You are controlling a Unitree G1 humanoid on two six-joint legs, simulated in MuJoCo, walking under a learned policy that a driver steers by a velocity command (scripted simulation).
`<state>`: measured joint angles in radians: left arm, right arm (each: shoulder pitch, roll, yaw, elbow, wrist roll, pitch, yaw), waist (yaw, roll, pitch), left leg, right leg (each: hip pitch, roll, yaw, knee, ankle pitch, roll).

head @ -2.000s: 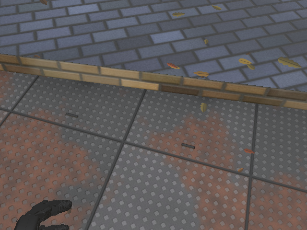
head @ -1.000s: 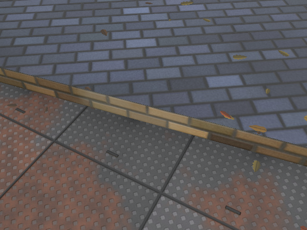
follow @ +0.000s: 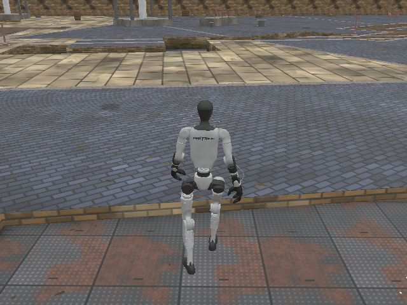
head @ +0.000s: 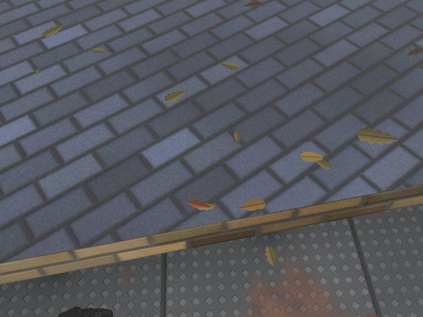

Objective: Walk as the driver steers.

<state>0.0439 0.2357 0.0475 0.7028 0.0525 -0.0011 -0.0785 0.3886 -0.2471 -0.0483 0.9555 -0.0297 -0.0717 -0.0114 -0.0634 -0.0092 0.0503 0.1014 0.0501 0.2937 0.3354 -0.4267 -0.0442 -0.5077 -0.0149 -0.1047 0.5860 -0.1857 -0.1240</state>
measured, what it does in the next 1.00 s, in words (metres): walks ahead: right foot, then left foot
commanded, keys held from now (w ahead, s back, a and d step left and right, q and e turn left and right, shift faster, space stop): e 0.16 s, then no key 0.84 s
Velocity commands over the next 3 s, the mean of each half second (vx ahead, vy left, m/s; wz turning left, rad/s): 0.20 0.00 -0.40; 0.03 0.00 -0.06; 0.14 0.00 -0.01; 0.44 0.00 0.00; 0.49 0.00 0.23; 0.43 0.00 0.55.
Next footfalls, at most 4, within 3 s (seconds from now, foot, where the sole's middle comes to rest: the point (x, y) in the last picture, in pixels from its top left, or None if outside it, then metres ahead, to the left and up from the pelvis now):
0.02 right None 0.18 -0.10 -0.76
0.56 left None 0.29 0.08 -0.76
1.74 left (191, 309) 0.48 0.08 -0.76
2.32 right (266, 176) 0.85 -0.19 -0.62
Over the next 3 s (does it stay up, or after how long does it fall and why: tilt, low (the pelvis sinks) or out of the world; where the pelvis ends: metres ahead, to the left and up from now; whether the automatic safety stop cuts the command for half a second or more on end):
stays up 1.06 -0.09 0.14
